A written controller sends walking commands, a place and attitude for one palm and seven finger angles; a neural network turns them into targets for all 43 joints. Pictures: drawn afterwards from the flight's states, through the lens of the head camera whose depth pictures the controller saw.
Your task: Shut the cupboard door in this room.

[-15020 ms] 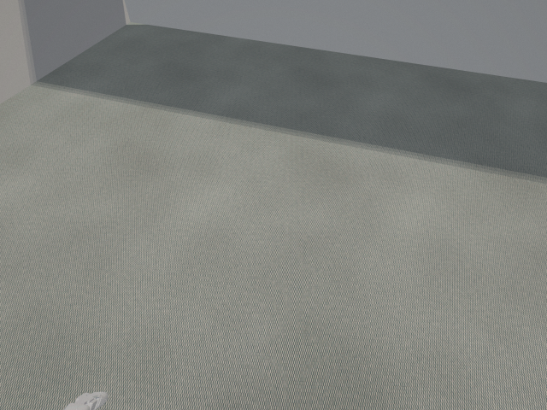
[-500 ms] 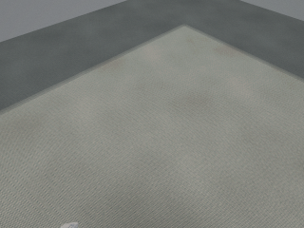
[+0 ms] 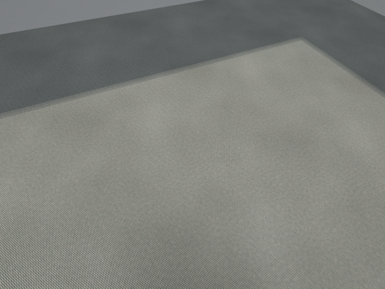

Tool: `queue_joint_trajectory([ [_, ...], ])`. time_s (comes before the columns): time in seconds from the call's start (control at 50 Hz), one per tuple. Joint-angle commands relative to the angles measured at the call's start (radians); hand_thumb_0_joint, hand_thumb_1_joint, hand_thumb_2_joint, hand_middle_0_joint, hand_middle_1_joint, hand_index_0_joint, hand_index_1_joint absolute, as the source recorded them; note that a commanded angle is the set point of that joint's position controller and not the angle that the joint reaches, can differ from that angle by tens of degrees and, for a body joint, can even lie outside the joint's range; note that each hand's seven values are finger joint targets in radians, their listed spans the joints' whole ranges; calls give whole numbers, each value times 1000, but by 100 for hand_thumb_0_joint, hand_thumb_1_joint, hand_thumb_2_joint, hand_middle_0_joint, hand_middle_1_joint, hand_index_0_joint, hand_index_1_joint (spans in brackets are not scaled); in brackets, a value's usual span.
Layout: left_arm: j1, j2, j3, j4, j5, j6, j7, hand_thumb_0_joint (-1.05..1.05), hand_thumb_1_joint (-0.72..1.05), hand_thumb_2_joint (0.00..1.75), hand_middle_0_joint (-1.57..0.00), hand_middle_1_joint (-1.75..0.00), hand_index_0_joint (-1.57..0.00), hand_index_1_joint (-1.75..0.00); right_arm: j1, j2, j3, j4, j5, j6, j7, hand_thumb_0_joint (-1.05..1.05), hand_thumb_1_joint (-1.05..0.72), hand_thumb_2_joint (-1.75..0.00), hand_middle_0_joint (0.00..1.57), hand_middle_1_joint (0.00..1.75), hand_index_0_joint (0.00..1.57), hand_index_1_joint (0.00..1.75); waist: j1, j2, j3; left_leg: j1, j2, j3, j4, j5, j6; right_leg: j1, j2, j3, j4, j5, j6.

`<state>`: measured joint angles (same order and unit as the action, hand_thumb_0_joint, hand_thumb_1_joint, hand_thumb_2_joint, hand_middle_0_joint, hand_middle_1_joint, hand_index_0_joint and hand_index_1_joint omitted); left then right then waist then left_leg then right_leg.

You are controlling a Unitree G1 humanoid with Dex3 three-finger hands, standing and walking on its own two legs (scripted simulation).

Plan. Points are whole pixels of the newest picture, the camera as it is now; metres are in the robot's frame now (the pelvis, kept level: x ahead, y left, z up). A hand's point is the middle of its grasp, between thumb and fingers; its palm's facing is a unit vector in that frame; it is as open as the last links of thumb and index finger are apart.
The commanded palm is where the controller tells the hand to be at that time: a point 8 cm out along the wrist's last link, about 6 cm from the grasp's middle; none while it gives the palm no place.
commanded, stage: turn or walk to find it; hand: left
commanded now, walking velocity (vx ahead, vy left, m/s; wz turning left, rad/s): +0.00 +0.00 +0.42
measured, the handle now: out of the picture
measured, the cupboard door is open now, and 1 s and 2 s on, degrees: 88 88 88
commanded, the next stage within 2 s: none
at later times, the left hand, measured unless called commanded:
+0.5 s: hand out of the picture +0.04 +0.18 -0.14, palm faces +0.20 -0.94 -0.29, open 7.4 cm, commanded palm none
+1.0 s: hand out of the picture -0.14 +0.18 -0.18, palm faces +0.47 -0.84 -0.26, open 7.4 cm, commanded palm none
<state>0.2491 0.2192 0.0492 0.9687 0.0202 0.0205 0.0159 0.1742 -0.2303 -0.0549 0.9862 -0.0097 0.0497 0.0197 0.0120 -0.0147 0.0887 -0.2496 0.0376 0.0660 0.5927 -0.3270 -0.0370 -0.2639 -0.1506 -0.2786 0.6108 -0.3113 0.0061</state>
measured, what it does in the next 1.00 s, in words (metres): steps on the spot, turning left: right foot, then left foot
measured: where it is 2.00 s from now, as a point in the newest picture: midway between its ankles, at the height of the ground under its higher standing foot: outside the picture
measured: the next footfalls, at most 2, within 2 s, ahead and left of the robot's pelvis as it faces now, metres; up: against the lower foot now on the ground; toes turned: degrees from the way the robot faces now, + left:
right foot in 0.44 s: +0.03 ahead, -0.12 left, +0.00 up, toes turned +6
left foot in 0.94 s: -0.09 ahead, +0.10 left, +0.00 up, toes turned +29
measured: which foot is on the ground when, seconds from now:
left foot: down 0.00-0.46, up 0.48-0.92, down 0.94-1.00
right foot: down 0.00-0.00, up 0.02-0.42, down 0.44-0.94, up 0.96-1.00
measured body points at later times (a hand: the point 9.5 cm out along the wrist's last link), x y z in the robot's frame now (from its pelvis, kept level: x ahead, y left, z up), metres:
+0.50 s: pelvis -0.03 -0.03 +0.00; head +0.00 -0.06 +0.45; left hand +0.03 +0.23 -0.12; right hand +0.07 -0.27 -0.16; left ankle -0.02 +0.11 -0.71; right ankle -0.01 -0.12 -0.73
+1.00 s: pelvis -0.06 -0.02 +0.00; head -0.04 +0.01 +0.45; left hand -0.17 +0.22 -0.16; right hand +0.13 -0.21 -0.14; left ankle -0.13 +0.08 -0.73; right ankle -0.02 -0.13 -0.71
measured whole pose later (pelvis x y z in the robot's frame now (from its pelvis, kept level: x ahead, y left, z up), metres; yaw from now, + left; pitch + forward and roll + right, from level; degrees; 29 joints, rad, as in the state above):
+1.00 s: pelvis -0.06 -0.02 +0.00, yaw +25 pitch -1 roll +1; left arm 0.26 0.25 0.06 1.00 0.01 0.05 0.02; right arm 0.13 -0.21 -0.05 0.97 -0.02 0.03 0.01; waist 0.03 -0.05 0.09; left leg -0.24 0.01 0.06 0.58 -0.32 0.00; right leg -0.35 -0.14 -0.19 0.80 -0.47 0.04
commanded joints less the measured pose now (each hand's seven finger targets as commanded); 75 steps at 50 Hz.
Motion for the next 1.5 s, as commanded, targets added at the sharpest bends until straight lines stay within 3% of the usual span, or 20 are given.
queue_joint_trajectory([
  [0.0, -44, 87, 22, -114, -4, 6, 3, 0, 90, 90, -20, -30, -20, -30, 130, -250, -56, -55, -10, -33, -17, 0, -90, -90, 20, 30, 20, 30, -74, 295, -132, 201, 382, -414, -280, 559, 219, -273, 23, 133, 356, -336, 59],
  [0.12, -53, 99, 31, -51, -5, 13, -7, 0, 90, 90, -20, -30, -20, -30, 11, -157, -27, -75, -8, -48, -39, 0, -90, -90, 20, 30, 20, 30, -18, 146, -101, 129, 202, -246, -274, 512, 181, -270, 38, 248, 499, -90, 73],
  [0.3, -107, 72, 21, -100, -11, 8, 1, 0, 90, 90, -20, -30, -20, -30, 42, -166, -48, -83, -17, -33, -31, 0, -90, -90, 20, 30, 20, 30, -45, 167, -112, 95, 189, -356, -251, 441, 206, -149, 91, 243, 210, -142, 69],
  [0.38, 1, 83, 23, -82, -15, -7, 4, 0, 90, 90, -20, -30, -20, -30, 2, -163, -54, -100, -13, -26, -27, 0, -90, -90, 20, 30, 20, 30, 5, 165, -149, -7, 135, -365, -170, 389, 163, 64, 119, 217, -95, 24, 56],
  [0.4, 39, 107, 28, -74, -12, -15, 8, 0, 90, 90, -20, -30, -20, -30, -3, -137, -51, -105, -6, -26, -24, 0, -90, -90, 20, 30, 20, 30, 25, 103, -155, -92, 88, -338, -112, 287, 121, 176, 84, 244, -224, 102, 48],
  [0.44, 48, 242, 51, -92, 8, -25, 17, 0, 90, 90, -20, -30, -20, -30, -11, -61, -40, -148, -2, -25, -17, 0, -90, -90, 20, 30, 20, 30, 42, -273, -110, -345, -109, -122, 273, -237, 11, 215, -314, 614, -356, 161, -128],
  [0.52, -108, 136, 32, -133, -3, -30, 17, 0, 90, 90, -20, -30, -20, -30, 40, -83, -54, -76, -16, 7, -4, 0, -90, -90, 20, 30, 20, 30, -37, -95, -18, -304, -29, -150, 629, -67, 2, 12, -175, 382, -338, 127, -119],
  [0.6, -55, 123, 29, -114, -1, -37, 19, 0, 90, 90, -20, -30, -20, -30, 52, -76, -48, -59, -15, 12, -1, 0, -90, -90, 20, 30, 20, 30, -18, -135, -39, -295, -11, -117, 613, -15, -28, 64, -160, 310, -334, 187, -112],
  [0.8, 56, 195, 51, -41, 11, -26, 15, 0, 90, 90, -20, -30, -20, -30, -53, -48, -14, -76, 3, -12, -9, 0, -90, -90, 20, 30, 20, 30, 47, -175, -120, -166, -6, -13, 183, -158, -19, 219, -222, 259, -227, 473, -161],
  [0.88, 28, 190, 52, -27, 0, -15, 11, 0, 90, 90, -20, -30, -20, -30, 25, -67, -14, -58, 1, -28, -13, 0, -90, -90, 20, 30, 20, 30, -9, -140, -149, 53, -12, 23, -138, 62, 5, 118, -193, 175, -99, 418, -76],
  [0.9, 31, 162, 49, -38, -8, -9, 8, 0, 90, 90, -20, -30, -20, -30, 55, -113, -25, -54, -1, -38, -13, 0, -90, -90, 20, 30, 20, 30, -31, -14, -176, 192, 60, -65, -230, 190, 36, -3, -143, 127, 24, 299, -21],
  [0.92, 23, 102, 36, -72, -12, -3, 2, 0, 90, 90, -20, -30, -20, -30, 83, -211, -47, -60, -10, -43, -16, 0, -90, -90, 20, 30, 20, 30, -47, 262, -163, 295, 293, -365, -254, 485, 139, -249, -12, 76, 211, -110, 53],
  [0.94, -43, 89, 20, -103, -3, 4, 2, 0, 90, 90, -20, -30, -20, -30, 119, -250, -54, -51, -10, -31, -20, 0, -90, -90, 20, 30, 20, 30, -74, 262, -136, 216, 387, -400, -274, 569, 233, -275, 24, 135, 352, -330, 57],
  [1.06, -46, 99, 27, -51, -7, 11, -8, 0, 90, 90, -20, -30, -20, -30, -16, -165, -29, -79, -9, -44, -39, 0, -90, -90, 20, 30, 20, 30, -16, 149, -92, 133, 205, -235, -251, 556, 192, -258, 42, 237, 452, -120, 73],
  [1.26, 11, 93, 21, -73, -13, -9, -1, 0, 90, 90, -20, -30, -20, -30, -29, -171, -51, -101, -11, -26, -28, 0, -90, -90, 20, 30, 20, 30, 7, 160, -126, 4, 140, -324, -143, 452, 158, 52, 116, 198, -79, 29, 62],
  [1.28, 56, 114, 27, -66, -9, -18, 3, 0, 90, 90, -20, -30, -20, -30, -34, -150, -48, -109, -6, -27, -25, 0, -90, -90, 20, 30, 20, 30, 31, 101, -145, -67, 98, -300, -76, 346, 118, 162, 76, 226, -208, 117, 55],
  [1.32, 79, 254, 51, -80, 9, -28, 12, 0, 90, 90, -20, -30, -20, -30, -44, -67, -37, -155, 0, -26, -18, 0, -90, -90, 20, 30, 20, 30, 51, -269, -123, -318, -99, -108, 307, -257, 13, 225, -320, 594, -323, 278, -126],
  [1.34, 53, 228, 57, -91, -1, -33, 17, 0, 90, 90, -20, -30, -20, -30, -40, -106, -47, -140, -11, -9, -22, 0, -90, -90, 20, 30, 20, 30, 47, -302, -113, -302, -55, -179, 465, -262, 21, 115, -322, 600, -358, 212, -164],
  [1.4, -87, 149, 33, -129, -1, -29, 17, 0, 90, 90, -20, -30, -20, -30, 9, -92, -50, -86, -13, 5, -5, 0, -90, -90, 20, 30, 20, 30, -27, -100, -42, -291, -21, -146, 641, -83, 4, 36, -191, 378, -323, 167, -123],
  [1.48, -39, 140, 30, -110, 3, -38, 19, 0, 90, 90, -20, -30, -20, -30, 16, -73, -39, -69, -11, 6, 0, 0, -90, -90, 20, 30, 20, 30, -7, -142, -72, -281, -9, -99, 557, -57, -26, 123, -172, 279, -299, 312, -116],
])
